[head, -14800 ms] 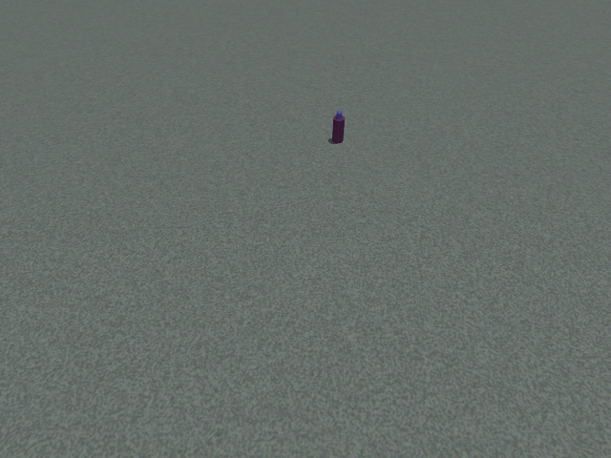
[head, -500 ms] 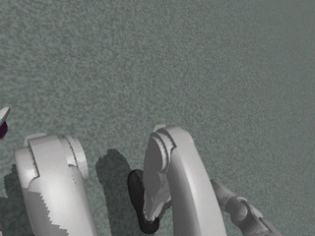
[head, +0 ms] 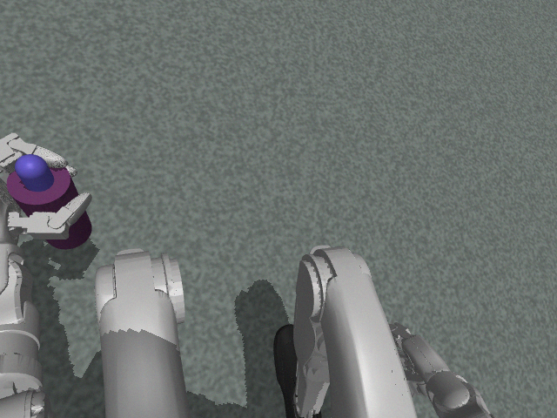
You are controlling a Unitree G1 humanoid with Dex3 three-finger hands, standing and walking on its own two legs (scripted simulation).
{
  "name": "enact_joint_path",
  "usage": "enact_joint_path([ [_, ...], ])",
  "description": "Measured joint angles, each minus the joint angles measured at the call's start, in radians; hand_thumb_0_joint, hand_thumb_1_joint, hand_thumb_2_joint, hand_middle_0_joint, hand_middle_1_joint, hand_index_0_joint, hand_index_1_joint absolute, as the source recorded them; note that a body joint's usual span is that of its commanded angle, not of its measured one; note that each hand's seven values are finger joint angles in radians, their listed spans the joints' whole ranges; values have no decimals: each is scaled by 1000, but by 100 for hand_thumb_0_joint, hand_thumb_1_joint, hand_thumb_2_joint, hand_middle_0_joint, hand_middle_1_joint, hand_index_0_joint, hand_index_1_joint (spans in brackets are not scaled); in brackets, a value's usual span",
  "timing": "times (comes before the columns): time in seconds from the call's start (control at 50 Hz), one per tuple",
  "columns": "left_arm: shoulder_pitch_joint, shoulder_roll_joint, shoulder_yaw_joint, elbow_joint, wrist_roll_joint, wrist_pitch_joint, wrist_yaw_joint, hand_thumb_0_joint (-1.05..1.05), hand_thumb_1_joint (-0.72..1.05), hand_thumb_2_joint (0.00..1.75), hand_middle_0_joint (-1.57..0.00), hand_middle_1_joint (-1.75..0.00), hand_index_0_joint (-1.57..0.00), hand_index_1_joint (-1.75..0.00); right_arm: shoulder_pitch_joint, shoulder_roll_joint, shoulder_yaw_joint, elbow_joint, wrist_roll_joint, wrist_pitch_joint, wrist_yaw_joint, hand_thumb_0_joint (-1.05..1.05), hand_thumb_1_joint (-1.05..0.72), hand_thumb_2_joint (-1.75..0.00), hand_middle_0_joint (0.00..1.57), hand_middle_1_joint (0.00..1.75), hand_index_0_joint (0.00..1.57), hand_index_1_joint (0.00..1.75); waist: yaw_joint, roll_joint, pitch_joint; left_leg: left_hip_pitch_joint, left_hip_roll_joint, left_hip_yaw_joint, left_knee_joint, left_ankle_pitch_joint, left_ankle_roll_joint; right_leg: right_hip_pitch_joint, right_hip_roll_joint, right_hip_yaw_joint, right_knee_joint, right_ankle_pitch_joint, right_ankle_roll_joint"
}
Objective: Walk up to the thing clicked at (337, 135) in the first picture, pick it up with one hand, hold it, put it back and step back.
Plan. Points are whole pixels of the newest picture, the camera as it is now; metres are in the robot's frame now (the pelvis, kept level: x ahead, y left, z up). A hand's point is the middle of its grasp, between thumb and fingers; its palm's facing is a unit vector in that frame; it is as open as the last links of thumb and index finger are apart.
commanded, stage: settle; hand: left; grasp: from the side
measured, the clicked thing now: (51, 201) +0.39 +0.30 -0.10
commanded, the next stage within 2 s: lift in 1.10 s
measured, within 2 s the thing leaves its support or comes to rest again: neither
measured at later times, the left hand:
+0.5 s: hand (29, 168) +0.39 +0.29 +0.00, palm faces +0.26 -0.97 -0.05, open 7.6 cm
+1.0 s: hand (20, 156) +0.39 +0.29 +0.04, palm faces +0.25 -0.97 -0.05, open 7.6 cm
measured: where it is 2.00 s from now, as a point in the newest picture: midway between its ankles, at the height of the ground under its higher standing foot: (230, 410)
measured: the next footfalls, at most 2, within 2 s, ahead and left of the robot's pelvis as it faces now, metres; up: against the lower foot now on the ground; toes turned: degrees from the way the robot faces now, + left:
none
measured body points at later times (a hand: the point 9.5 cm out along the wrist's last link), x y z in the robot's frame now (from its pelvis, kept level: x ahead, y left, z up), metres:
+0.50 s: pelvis +0.01 -0.01 +0.04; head +0.21 +0.07 +0.43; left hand +0.37 +0.34 +0.01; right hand +0.19 -0.25 -0.09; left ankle +0.08 +0.14 -0.28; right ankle +0.10 -0.12 -0.28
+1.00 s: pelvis +0.00 -0.01 +0.06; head +0.19 +0.06 +0.46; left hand +0.37 +0.34 +0.04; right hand +0.18 -0.25 -0.06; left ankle +0.08 +0.14 -0.28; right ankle +0.10 -0.12 -0.28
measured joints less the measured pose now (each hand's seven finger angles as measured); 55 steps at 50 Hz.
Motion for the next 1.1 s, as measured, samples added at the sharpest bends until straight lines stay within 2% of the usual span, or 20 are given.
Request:
enact_joint_path([
  [0.14, 27, -49, 13, -76, -17, 47, -30, 5, -16, 102, -84, -99, -94, -110, 17, 7, -51, 10, 34, -7, -20, 1, -88, -89, 20, 30, 20, 30, 15, 22, -35, 6, 6, 37, -49, -3, -6, -14, -10, 24, -20, -11, -13],
  [0.3, 8, -68, 24, -115, -35, 83, -61, 5, -16, 102, -84, -99, -94, -110, 25, 10, -98, 35, 57, -17, -37, 1, -89, -89, 20, 30, 20, 30, 30, 46, -62, 23, 13, 71, -97, -9, -3, -10, -16, 48, -49, -23, -18],
  [0.42, -13, -82, 33, -117, -34, 113, -74, 5, -17, 103, -84, -100, -95, -110, 39, 11, -124, 44, 70, -19, -43, 1, -89, -89, 20, 30, 20, 30, 36, 56, -81, 39, 15, 86, -124, -8, -1, 1, -19, 58, -68, -24, -20],
  [0.52, -11, -97, 32, -121, -15, 136, -78, 5, -18, 104, -84, -100, -95, -110, 52, 14, -143, 44, 79, -20, -49, 1, -89, -89, 20, 30, 20, 30, 39, 62, -95, 51, 15, 96, -148, 0, 0, 9, -23, 64, -86, -18, -22],
  [0.66, -1, -118, 33, -118, -7, 140, -77, 5, -20, 106, -84, -100, -96, -110, 65, 18, -156, 51, 89, -32, -57, 1, -90, -89, 20, 30, 20, 30, 40, 64, -109, 71, 13, 110, -184, 13, 0, 23, -29, 72, -111, -10, -27],
  [0.8, -17, -116, 25, -102, 0, 138, -87, 5, -20, 106, -85, -100, -96, -110, 71, 23, -165, 61, 88, -47, -64, 1, -90, -90, 20, 30, 20, 30, 39, 65, -118, 88, 13, 122, -212, 23, 3, 36, -32, 80, -133, -2, -27],
  [1.1, -64, -128, 36, -41, 6, 136, -88, 5, -20, 106, -85, -100, -96, -110, 98, 27, -174, 74, 93, -58, -68, 1, -89, -89, 20, 30, 20, 30, 38, 75, -142, 117, 13, 143, -254, 24, 9, 62, -37, 95, -168, -5, -24],
])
